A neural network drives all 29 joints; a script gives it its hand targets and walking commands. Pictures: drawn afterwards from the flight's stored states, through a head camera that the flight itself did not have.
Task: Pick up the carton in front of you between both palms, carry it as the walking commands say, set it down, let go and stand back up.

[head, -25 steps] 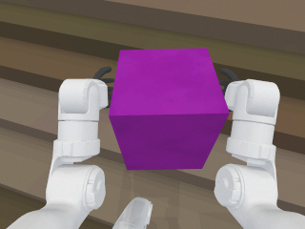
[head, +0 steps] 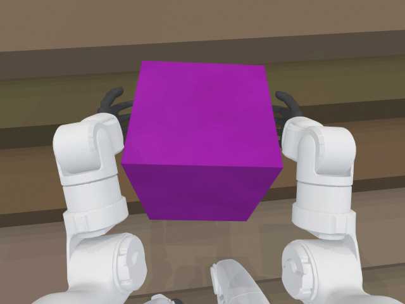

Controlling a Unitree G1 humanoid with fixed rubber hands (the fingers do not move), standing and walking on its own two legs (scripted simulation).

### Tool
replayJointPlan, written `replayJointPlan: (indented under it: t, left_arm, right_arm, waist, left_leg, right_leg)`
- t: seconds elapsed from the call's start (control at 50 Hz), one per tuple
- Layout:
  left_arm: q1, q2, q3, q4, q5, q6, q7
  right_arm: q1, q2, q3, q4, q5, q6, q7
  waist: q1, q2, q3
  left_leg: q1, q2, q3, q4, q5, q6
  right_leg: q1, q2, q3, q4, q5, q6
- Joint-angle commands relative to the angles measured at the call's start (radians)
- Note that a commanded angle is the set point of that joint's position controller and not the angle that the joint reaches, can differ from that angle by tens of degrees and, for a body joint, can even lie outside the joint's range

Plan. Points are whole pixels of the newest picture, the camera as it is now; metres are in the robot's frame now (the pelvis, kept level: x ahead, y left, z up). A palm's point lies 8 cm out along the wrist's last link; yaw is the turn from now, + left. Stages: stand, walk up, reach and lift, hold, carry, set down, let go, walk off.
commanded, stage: carry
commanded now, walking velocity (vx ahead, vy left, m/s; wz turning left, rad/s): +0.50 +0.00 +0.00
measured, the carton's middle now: (200, 150) +0.40 -0.04 +0.07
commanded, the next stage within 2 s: none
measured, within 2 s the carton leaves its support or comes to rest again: neither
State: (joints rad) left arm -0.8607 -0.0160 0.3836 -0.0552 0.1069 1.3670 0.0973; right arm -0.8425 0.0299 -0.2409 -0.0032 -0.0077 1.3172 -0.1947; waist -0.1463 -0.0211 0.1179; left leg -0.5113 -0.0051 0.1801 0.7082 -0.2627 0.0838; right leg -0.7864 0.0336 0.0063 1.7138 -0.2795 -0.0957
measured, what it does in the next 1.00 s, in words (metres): climbs: right foot 0.14 m higher, then left foot 0.14 m higher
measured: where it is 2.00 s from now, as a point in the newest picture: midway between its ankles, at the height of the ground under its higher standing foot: (173, 68)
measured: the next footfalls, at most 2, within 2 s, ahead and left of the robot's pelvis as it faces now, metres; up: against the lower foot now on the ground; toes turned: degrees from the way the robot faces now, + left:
right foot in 0.32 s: +0.43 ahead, -0.14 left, +0.14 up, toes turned -5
left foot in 0.88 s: +0.76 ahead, +0.10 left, +0.28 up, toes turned +8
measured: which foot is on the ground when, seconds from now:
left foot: down 0.00-0.34, up 0.36-0.86, down 0.88-1.00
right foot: up 0.00-0.30, down 0.32-0.90, up 0.92-1.00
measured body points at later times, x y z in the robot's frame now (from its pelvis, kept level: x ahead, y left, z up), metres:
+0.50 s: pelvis +0.30 -0.07 +0.12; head +0.33 -0.06 +0.57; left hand +0.66 +0.14 +0.25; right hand +0.71 -0.15 +0.26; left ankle +0.23 +0.03 -0.40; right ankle +0.39 -0.14 -0.57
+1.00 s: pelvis +0.60 +0.01 +0.24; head +0.63 +0.00 +0.69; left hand +1.00 +0.13 +0.37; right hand +0.97 -0.17 +0.37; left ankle +0.72 +0.09 -0.43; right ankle +0.45 -0.10 -0.32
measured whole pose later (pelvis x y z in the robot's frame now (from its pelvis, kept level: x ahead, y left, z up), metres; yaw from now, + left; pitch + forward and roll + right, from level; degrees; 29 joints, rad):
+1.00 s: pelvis +0.60 +0.01 +0.24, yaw +1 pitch +3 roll +4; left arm -0.84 0.04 0.36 0.18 0.10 1.34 0.08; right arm -0.86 0.00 -0.18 0.21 -0.04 1.33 -0.17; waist -0.15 -0.03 0.02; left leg -0.70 -0.01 0.21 0.93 -0.28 0.12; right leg -0.47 0.01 0.08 1.56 -0.17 -0.05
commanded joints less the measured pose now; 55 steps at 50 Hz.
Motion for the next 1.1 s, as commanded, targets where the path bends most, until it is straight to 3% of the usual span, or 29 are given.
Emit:
replayJointPlan:
  t: [0.0, 0.06, 0.1, 0.14, 0.2, 0.22, 0.26, 0.28, 0.3, 0.32, 0.34, 0.36, 0.4, 0.46, 0.54, 0.6, 0.66, 0.72, 0.76, 0.8, 0.82, 0.84, 0.86, 0.88, 0.9, 0.92, 0.94, 1.0, 1.08]
  left_arm:
    - [-0.664, -0.850, -0.623, -0.018, -0.288, -0.033, -0.144]
    - [-0.623, -0.839, -0.654, 0.059, -0.299, -0.007, -0.150]
    - [-0.646, -0.836, -0.650, 0.122, -0.306, 0.007, -0.154]
    - [-0.681, -0.831, -0.632, 0.171, -0.310, 0.015, -0.151]
    - [-0.752, -0.868, -0.624, 0.219, -0.339, 0.028, -0.140]
    - [-0.763, -0.890, -0.621, 0.242, -0.359, 0.032, -0.139]
    - [-0.761, -0.947, -0.614, 0.296, -0.407, 0.031, -0.141]
    - [-0.746, -0.981, -0.607, 0.304, -0.426, 0.024, -0.145]
    - [-0.761, -1.026, -0.601, 0.302, -0.449, 0.014, -0.155]
    - [-0.793, -1.072, -0.607, 0.280, -0.473, 0.004, -0.171]
    - [-0.848, -1.087, -0.632, 0.263, -0.502, -0.018, -0.184]
    - [-0.839, -1.160, -0.633, 0.253, -0.557, -0.032, -0.201]
    - [-0.992, -1.214, -0.680, 0.131, -0.616, -0.068, -0.229]
    - [-1.029, -1.256, -0.720, 0.049, -0.664, -0.087, -0.245]
    - [-0.895, -1.190, -0.708, 0.054, -0.608, -0.074, -0.227]
    - [-0.800, -1.109, -0.684, 0.072, -0.547, -0.049, -0.213]
    - [-0.753, -1.031, -0.671, 0.101, -0.505, -0.031, -0.209]
    - [-0.785, -0.984, -0.653, 0.112, -0.493, -0.016, -0.221]
    - [-0.762, -0.969, -0.620, 0.148, -0.486, -0.007, -0.228]
    - [-0.740, -0.958, -0.584, 0.194, -0.470, 0.004, -0.231]
    - [-0.718, -0.959, -0.565, 0.219, -0.456, 0.004, -0.232]
    - [-0.719, -0.962, -0.557, 0.222, -0.439, -0.002, -0.234]
    - [-0.724, -0.971, -0.556, 0.221, -0.433, -0.008, -0.235]
    - [-0.738, -0.974, -0.558, 0.202, -0.426, -0.016, -0.233]
    - [-0.716, -1.026, -0.554, 0.206, -0.405, -0.025, -0.232]
    - [-0.685, -0.968, -0.541, 0.208, -0.378, -0.031, -0.222]
    - [-0.722, -0.996, -0.554, 0.177, -0.364, -0.042, -0.212]
    - [-0.784, -0.967, -0.572, 0.050, -0.362, -0.050, -0.182]
    - [-0.748, -0.941, -0.635, 0.019, -0.368, -0.040, -0.161]
  right_arm:
    - [-0.901, 1.058, 0.661, -0.226, 0.488, -0.002, 0.274]
    - [-0.810, 0.987, 0.628, -0.101, 0.435, 0.033, 0.294]
    - [-0.807, 0.958, 0.596, -0.018, 0.424, 0.051, 0.311]
    - [-0.840, 0.951, 0.561, 0.031, 0.429, 0.059, 0.328]
    - [-0.869, 0.953, 0.502, 0.111, 0.436, 0.070, 0.341]
    - [-0.877, 0.947, 0.474, 0.134, 0.419, 0.075, 0.341]
    - [-0.821, 0.936, 0.409, 0.204, 0.390, 0.082, 0.338]
    - [-0.814, 0.941, 0.391, 0.234, 0.364, 0.080, 0.335]
    - [-0.802, 0.951, 0.373, 0.259, 0.339, 0.073, 0.332]
    - [-0.767, 0.946, 0.353, 0.270, 0.308, 0.059, 0.326]
    - [-0.731, 0.982, 0.331, 0.270, 0.271, 0.045, 0.324]
    - [-0.718, 0.941, 0.306, 0.284, 0.238, 0.035, 0.313]
    - [-0.773, 0.959, 0.314, 0.209, 0.223, 0.014, 0.295]
    - [-0.824, 0.949, 0.353, 0.096, 0.219, -0.003, 0.264]
    - [-0.753, 0.958, 0.445, 0.058, 0.248, -0.002, 0.250]
    - [-0.750, 0.973, 0.504, 0.040, 0.288, 0.014, 0.251]
    - [-0.762, 0.963, 0.533, 0.065, 0.306, 0.034, 0.252]
    - [-0.793, 0.954, 0.545, 0.095, 0.328, 0.041, 0.252]
    - [-0.805, 0.975, 0.548, 0.105, 0.342, 0.048, 0.247]
    - [-0.786, 0.998, 0.536, 0.143, 0.348, 0.052, 0.237]
    - [-0.763, 1.016, 0.527, 0.162, 0.358, 0.049, 0.237]
    - [-0.768, 1.047, 0.529, 0.156, 0.371, 0.041, 0.241]
    - [-0.799, 1.075, 0.530, 0.132, 0.385, 0.030, 0.248]
    - [-0.818, 1.099, 0.541, 0.097, 0.399, 0.018, 0.257]
    - [-0.857, 1.103, 0.567, 0.091, 0.423, 0.008, 0.264]
    - [-0.829, 1.148, 0.570, 0.100, 0.462, -0.007, 0.277]
    - [-0.896, 1.158, 0.585, 0.028, 0.481, -0.019, 0.287]
    - [-0.992, 1.201, 0.618, -0.088, 0.531, -0.031, 0.302]
    - [-0.896, 1.144, 0.619, -0.095, 0.510, -0.014, 0.300]
  waist:
    - [0.046, 0.002, -0.710]
    - [-0.005, 0.144, -0.678]
    - [-0.029, 0.082, -0.579]
    - [0.030, 0.053, -0.465]
    - [0.103, 0.165, -0.367]
    - [0.119, 0.164, -0.361]
    - [0.211, 0.325, -0.526]
    - [0.288, 0.357, -0.619]
    - [0.359, 0.308, -0.685]
    - [0.372, 0.238, -0.722]
    - [0.265, -0.210, -0.779]
    - [0.240, -0.204, -0.907]
    - [0.208, -0.040, -0.747]
    - [0.187, -0.015, -0.632]
    - [0.211, 0.028, -0.628]
    - [0.267, -0.090, -0.624]
    - [0.285, -0.021, -0.530]
    - [0.226, -0.061, -0.416]
    - [0.196, -0.151, -0.406]
    - [0.149, -0.228, -0.489]
    - [0.116, -0.276, -0.557]
    - [0.042, -0.321, -0.653]
    - [-0.034, -0.279, -0.730]
    - [-0.070, -0.170, -0.776]
    - [0.037, 0.216, -0.896]
    - [0.009, 0.260, -0.982]
    - [0.050, 0.168, -0.943]
    - [0.070, 0.053, -0.718]
    - [0.070, 0.028, -0.662]
  left_leg:
    - [0.733, 0.300, -0.511, -0.239, 0.339, 0.175]
    - [0.903, 0.373, -0.555, -0.294, 0.410, 0.264]
    - [0.998, 0.395, -0.569, -0.327, 0.302, 0.254]
    - [0.814, 0.296, -0.444, -0.410, 0.125, 0.159]
    - [0.425, 0.210, -0.211, -0.649, 0.142, 0.130]
    - [0.256, 0.164, -0.090, -0.670, 0.385, 0.119]
    - [0.324, 0.182, 0.016, -0.450, 1.333, 0.107]
    - [0.417, 0.198, 0.034, -0.255, 1.577, 0.070]
    - [0.473, 0.170, 0.058, -0.001, 1.571, 0.032]
    - [0.367, 0.143, -0.019, 0.276, 1.222, 0.009]
    - [-0.038, -0.069, -0.114, 0.728, 0.061, -0.112]
    - [-0.059, -0.087, -0.334, 1.063, 0.018, -0.074]
    - [-0.235, -0.039, -0.318, 1.166, 0.070, -0.012]
    - [-0.346, 0.030, -0.272, 1.111, 0.068, 0.034]
    - [-0.460, 0.063, -0.177, 0.894, -0.007, 0.020]
    - [-0.808, 0.063, -0.151, 1.287, -0.177, 0.045]
    - [-1.122, 0.101, -0.186, 1.434, -0.297, 0.047]
    - [-0.915, 0.125, -0.071, 1.109, -0.188, 0.005]
    - [-0.620, 0.129, -0.008, 0.795, -0.158, 0.014]
    - [-0.215, 0.033, 0.098, 0.537, 0.018, 0.058]
    - [-0.096, -0.037, 0.150, 0.458, 0.050, 0.073]
    - [0.025, -0.066, 0.155, 0.394, 0.051, 0.073]
    - [0.156, -0.105, 0.158, 0.173, 0.077, 0.055]
    - [0.346, -0.104, 0.012, -0.072, 0.121, 0.032]
    - [0.740, 0.295, -0.677, -0.166, 0.570, 0.226]
    - [0.720, 0.317, -0.929, -0.258, 0.545, 0.338]
    - [0.714, 0.291, -0.831, -0.202, 0.404, 0.320]
    - [0.562, 0.267, -0.644, -0.207, 0.041, 0.190]
    - [0.601, 0.288, -0.531, -0.279, 0.066, 0.182]
  right_leg:
    - [-0.197, -0.075, 0.022, -0.186, -0.089, -0.023]
    - [-0.531, -0.073, -0.017, 0.211, -0.228, -0.040]
    - [-0.806, -0.104, 0.017, 0.415, -0.356, -0.044]
    - [-0.729, -0.138, -0.042, 0.225, -0.292, -0.031]
    - [-0.311, -0.155, -0.168, -0.165, -0.173, -0.004]
    - [-0.055, -0.127, -0.217, -0.373, -0.111, -0.016]
    - [0.244, -0.008, -0.313, -0.476, 0.069, -0.059]
    - [0.350, 0.035, -0.339, -0.565, 0.044, -0.055]
    - [0.490, 0.085, -0.335, -0.811, 0.086, -0.035]
    - [0.670, 0.067, -0.152, -1.039, 0.054, -0.035]
    - [0.924, -0.332, 0.577, -1.217, 0.623, -0.190]
    - [0.893, -0.352, 0.754, -1.275, 0.534, -0.266]
    - [0.772, -0.292, 0.581, -1.216, 0.153, -0.208]
    - [0.712, -0.274, 0.409, -1.266, -0.111, -0.141]
    - [0.828, -0.296, 0.292, -1.282, 0.118, -0.160]
    - [1.061, -0.384, 0.348, -1.327, 0.243, -0.243]
    - [1.193, -0.395, 0.324, -1.361, 0.121, -0.189]
    - [0.907, -0.267, 0.154, -1.481, -0.040, -0.103]
    - [0.759, -0.229, 0.035, -1.644, 0.187, -0.129]
    - [0.652, -0.179, -0.179, -1.552, 0.973, -0.103]
    - [0.711, -0.193, -0.194, -1.440, 1.407, -0.097]
    - [0.788, -0.225, -0.207, -1.268, 1.639, -0.070]
    - [0.855, -0.217, -0.236, -1.031, 1.641, -0.035]
    - [0.774, -0.164, -0.180, -0.767, 1.310, 0.006]
    - [0.322, -0.010, -0.078, -0.342, 0.201, 0.097]
    - [0.222, 0.083, 0.108, 0.054, 0.064, 0.088]
    - [0.114, 0.060, 0.178, 0.191, 0.085, 0.052]
    - [-0.065, -0.030, 0.127, 0.130, 0.096, -0.016]
    - [-0.173, -0.066, 0.043, -0.037, -0.038, -0.025]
